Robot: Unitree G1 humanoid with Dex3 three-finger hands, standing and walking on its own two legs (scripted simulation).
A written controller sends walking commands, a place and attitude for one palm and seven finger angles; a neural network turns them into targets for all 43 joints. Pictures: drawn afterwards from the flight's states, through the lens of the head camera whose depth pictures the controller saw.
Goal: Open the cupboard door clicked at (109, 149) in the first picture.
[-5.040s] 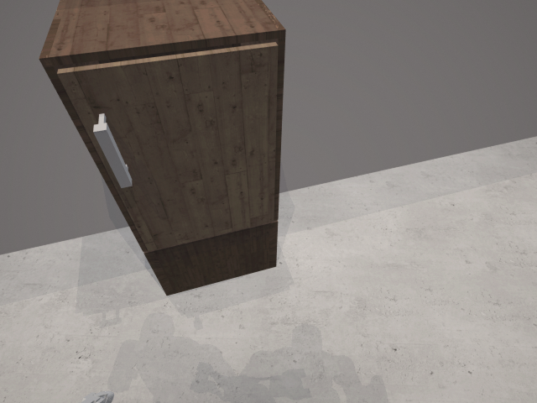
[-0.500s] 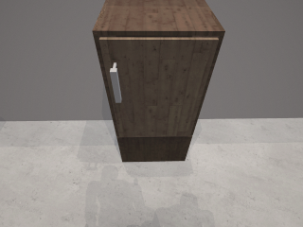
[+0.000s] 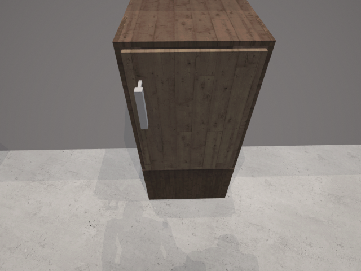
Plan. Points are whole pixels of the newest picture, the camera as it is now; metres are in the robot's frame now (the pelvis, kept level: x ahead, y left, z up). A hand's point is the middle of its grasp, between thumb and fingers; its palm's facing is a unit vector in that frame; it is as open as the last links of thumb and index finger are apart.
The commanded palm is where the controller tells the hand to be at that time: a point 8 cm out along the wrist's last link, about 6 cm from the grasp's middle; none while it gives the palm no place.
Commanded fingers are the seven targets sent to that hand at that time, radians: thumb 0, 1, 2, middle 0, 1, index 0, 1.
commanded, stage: look again from close up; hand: left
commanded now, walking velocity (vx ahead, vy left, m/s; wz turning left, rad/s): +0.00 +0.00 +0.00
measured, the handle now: (142, 105) +0.60 +0.16 +0.01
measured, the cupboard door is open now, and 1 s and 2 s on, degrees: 0 0 0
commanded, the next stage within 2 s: shuffle to correct the standing spot in 0.10 s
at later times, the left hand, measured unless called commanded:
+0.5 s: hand out of the picture +0.00 +0.16 -0.18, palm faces +0.03 -0.98 -0.20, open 7.4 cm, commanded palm none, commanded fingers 0.00 0.90 0.90 -0.20 -0.30 -0.20 -0.30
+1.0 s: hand out of the picture +0.06 +0.13 -0.17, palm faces +0.11 -0.97 -0.20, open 7.4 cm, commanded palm none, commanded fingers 0.00 0.90 0.90 -0.20 -0.30 -0.20 -0.30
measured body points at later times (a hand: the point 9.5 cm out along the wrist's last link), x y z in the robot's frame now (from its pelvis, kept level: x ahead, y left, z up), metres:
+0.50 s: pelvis +0.02 -0.02 -0.01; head +0.04 -0.02 +0.44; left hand +0.00 +0.21 -0.16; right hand +0.03 -0.25 -0.16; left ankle +0.00 +0.09 -0.73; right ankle -0.04 -0.11 -0.73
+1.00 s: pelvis +0.06 -0.04 +0.00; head +0.09 -0.03 +0.45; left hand +0.06 +0.18 -0.16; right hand +0.18 -0.24 -0.14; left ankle +0.09 +0.06 -0.73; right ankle +0.04 -0.18 -0.70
